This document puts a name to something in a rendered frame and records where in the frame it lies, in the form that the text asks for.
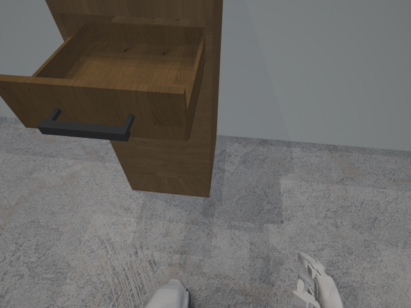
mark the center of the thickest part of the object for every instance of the cabinet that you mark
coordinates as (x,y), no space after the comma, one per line
(158,165)

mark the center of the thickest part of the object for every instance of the robot right hand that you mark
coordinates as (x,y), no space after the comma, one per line
(321,293)

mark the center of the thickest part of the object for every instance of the handle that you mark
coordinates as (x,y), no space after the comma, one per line
(85,130)

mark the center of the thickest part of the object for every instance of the left robot shin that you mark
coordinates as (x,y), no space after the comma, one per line
(175,282)

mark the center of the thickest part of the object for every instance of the drawer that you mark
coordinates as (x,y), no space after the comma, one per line
(105,71)

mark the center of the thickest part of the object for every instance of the robot left thigh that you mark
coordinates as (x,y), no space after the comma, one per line
(169,296)

